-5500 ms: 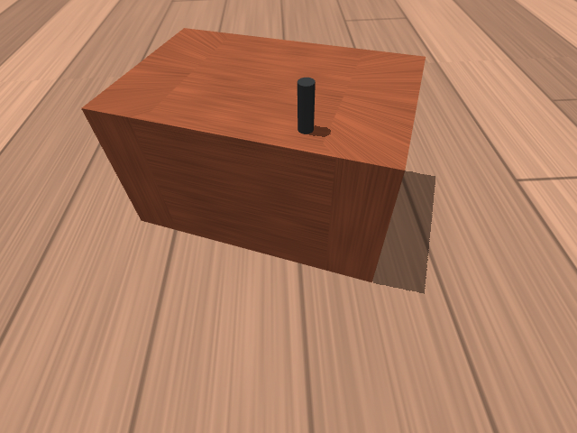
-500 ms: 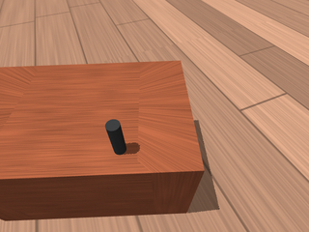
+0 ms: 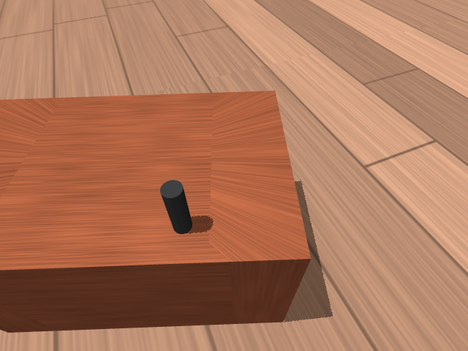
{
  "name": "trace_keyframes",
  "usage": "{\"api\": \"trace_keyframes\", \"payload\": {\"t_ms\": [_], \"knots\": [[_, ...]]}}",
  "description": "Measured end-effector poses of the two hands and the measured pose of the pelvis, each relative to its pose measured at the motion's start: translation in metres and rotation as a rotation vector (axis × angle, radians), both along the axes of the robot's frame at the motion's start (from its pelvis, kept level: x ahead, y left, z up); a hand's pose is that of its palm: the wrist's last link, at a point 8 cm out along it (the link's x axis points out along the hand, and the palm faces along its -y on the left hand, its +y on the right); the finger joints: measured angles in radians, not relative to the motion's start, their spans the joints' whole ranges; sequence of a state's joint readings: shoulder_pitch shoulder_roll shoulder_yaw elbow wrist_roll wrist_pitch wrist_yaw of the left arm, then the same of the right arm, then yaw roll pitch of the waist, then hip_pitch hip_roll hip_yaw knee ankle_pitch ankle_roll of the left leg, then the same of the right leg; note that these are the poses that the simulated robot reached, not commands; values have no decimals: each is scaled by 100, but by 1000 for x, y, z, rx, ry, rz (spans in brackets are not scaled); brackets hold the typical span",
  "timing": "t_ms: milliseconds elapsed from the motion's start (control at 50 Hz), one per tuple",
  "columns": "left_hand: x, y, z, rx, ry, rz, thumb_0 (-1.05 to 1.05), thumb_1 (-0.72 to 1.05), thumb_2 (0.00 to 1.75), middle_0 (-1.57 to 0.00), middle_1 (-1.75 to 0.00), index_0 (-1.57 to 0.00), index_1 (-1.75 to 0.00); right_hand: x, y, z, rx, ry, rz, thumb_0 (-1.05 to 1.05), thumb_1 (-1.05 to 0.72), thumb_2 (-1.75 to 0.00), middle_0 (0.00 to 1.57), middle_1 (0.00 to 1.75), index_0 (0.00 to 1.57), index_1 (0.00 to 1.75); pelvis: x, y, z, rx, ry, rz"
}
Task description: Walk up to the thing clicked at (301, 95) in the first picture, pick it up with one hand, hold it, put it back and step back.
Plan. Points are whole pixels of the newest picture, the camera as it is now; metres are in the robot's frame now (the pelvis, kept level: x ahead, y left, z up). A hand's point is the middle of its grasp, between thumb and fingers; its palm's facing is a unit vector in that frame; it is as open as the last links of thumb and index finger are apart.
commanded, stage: stand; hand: left
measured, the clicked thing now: (177, 208) +0.44 +0.17 -0.10
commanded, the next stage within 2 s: rise first in 0.68 s
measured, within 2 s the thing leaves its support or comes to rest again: neither
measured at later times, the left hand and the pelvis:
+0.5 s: hand out of the picture +0.07 +0.25 -0.16, palm faces -0.03 -0.94 -0.34, open 7.4 cm; pelvis +0.01 +0.00 +0.00, yaw +0 degrees
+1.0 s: hand (122, 345) +0.16 +0.24 -0.13, palm faces +0.16 -0.94 -0.31, open 10.4 cm; pelvis -0.01 +0.00 -0.01, yaw +0 degrees
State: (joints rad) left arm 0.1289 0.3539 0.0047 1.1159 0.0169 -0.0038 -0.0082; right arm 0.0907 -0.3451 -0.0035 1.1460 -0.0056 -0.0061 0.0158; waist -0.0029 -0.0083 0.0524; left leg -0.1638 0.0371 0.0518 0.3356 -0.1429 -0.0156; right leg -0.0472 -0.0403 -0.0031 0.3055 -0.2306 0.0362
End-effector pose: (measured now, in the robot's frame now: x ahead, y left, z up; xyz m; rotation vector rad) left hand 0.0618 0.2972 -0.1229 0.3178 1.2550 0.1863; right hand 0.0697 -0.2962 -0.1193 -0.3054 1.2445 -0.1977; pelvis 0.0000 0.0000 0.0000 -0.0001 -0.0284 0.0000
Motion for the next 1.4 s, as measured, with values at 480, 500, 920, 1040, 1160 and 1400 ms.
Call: {"api": "trace_keyframes", "payload": {"t_ms": [480,500,920,1040,1160,1400], "knots": [[5,-1,1,4,-7,0,1,90,90,-20,-30,-20,-30,7,-1,-1,2,-7,1,0,-90,-90,20,30,20,30,5,-1,0,0,0,1],[5,-2,1,5,-7,0,1,90,90,-20,-30,-20,-30,7,-1,-1,2,-8,2,0,-90,-90,20,30,20,30,5,-1,0,1,0,1],[48,-12,10,-14,-238,73,1,76,75,-14,-19,-13,-21,46,9,4,18,-222,-50,1,-76,-75,13,20,13,19,-7,-2,-5,-4,34,7],[87,-12,28,7,-400,90,1,45,47,-9,-10,-8,-11,79,16,16,26,-360,-59,1,-42,-46,8,11,8,10,-8,-4,-6,-4,77,7],[85,-8,42,34,-454,107,1,13,26,-7,-6,-7,-7,78,19,21,38,-376,-56,0,-8,-26,6,7,6,7,0,-6,-5,2,77,5],[79,-10,63,82,-533,92,0,-40,9,-6,-4,-5,-5,78,27,25,40,-415,-20,0,36,-9,6,6,5,5,3,-9,-5,5,48,11]]}}
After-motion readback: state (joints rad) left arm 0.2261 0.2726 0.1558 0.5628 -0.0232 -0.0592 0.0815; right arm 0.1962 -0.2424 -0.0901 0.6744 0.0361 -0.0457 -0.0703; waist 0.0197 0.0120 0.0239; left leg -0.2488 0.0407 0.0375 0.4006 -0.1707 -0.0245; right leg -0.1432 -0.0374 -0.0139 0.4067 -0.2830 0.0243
